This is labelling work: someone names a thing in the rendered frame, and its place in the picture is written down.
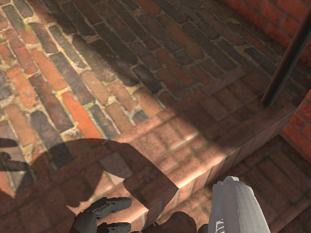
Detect stairs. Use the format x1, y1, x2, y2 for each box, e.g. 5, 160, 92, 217
127, 109, 311, 233

